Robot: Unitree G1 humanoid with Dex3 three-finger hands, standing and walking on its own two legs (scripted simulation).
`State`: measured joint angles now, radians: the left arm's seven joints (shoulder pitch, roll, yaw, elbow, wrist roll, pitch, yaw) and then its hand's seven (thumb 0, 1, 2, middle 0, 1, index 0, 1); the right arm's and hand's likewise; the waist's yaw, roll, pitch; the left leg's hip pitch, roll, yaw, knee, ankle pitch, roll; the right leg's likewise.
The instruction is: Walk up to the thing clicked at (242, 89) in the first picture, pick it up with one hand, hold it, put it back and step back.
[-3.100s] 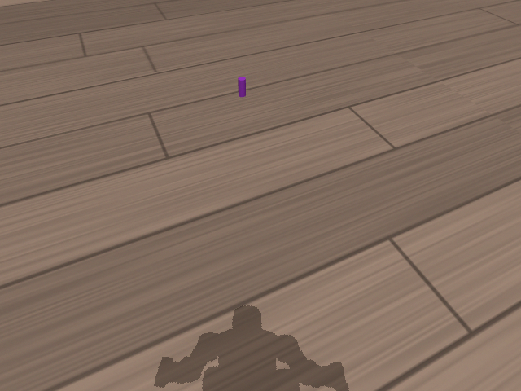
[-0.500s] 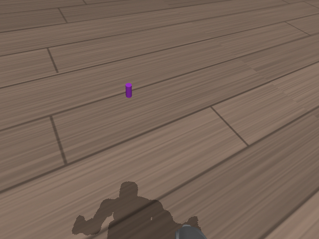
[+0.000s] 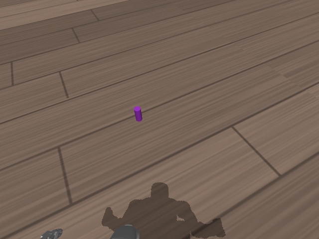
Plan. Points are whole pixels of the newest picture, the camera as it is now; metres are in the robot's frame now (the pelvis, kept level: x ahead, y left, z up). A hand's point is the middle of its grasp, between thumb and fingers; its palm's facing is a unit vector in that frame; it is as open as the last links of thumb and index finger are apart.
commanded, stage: walk up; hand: left
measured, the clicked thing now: (138, 114) +1.10 +0.23 -0.71
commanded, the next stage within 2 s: none
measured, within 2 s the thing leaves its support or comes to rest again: neither
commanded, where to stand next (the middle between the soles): +0.75 +0.01 m, yaw +1 degrees
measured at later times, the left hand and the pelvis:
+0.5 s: hand (68, 199) +0.26 +0.30 -0.15, palm faces -0.03 -0.95 -0.32, open 7.4 cm; pelvis +0.22 +0.03 +0.00, yaw +0 degrees
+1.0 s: hand (93, 145) +0.44 +0.26 -0.13, palm faces +0.02 -0.92 -0.39, open 7.4 cm; pelvis +0.41 -0.01 -0.01, yaw +2 degrees
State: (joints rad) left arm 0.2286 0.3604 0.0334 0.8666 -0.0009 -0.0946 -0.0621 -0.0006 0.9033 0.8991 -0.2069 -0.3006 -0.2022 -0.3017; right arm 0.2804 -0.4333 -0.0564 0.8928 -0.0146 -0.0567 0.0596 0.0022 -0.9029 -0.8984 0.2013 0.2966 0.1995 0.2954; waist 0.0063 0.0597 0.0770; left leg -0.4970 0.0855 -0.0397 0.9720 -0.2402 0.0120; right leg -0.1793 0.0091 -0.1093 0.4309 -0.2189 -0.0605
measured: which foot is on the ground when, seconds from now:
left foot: up 0.00-0.22, down 0.24-0.70, up 0.72-1.00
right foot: down 0.00-0.26, up 0.28-0.66, down 0.68-1.00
